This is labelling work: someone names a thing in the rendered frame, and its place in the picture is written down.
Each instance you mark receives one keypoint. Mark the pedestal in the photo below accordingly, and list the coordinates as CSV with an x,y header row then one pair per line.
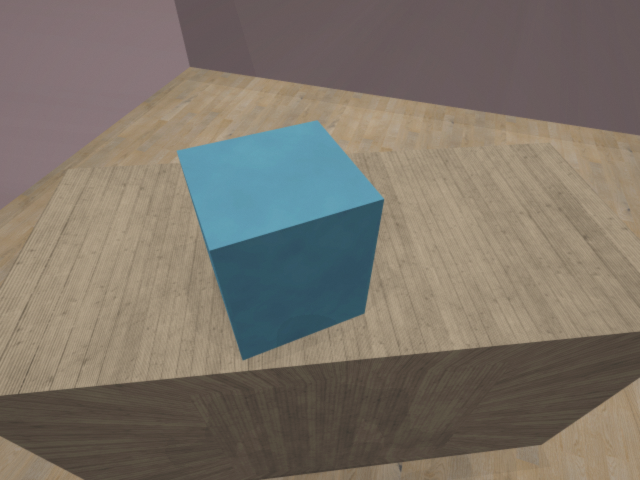
x,y
503,306

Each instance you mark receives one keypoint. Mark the carton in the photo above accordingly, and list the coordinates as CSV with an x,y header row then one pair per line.
x,y
290,225

